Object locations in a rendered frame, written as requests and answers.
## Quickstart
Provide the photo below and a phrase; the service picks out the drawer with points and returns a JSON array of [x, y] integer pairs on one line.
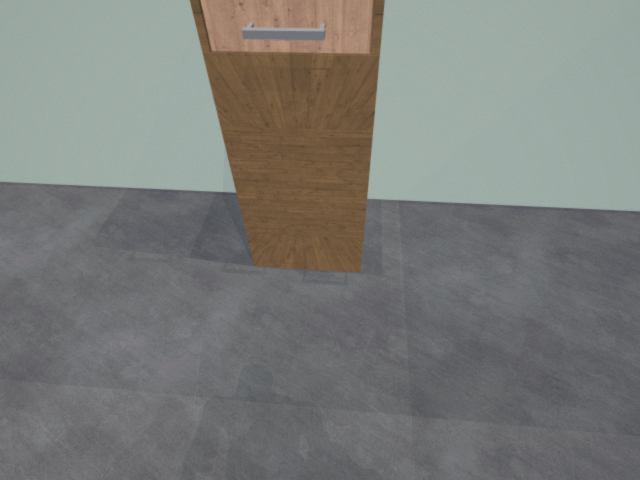
[[347, 24]]

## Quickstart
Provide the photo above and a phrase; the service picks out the cabinet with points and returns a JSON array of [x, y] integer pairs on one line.
[[298, 129]]

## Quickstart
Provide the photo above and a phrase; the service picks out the handle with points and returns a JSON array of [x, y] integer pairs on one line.
[[251, 32]]

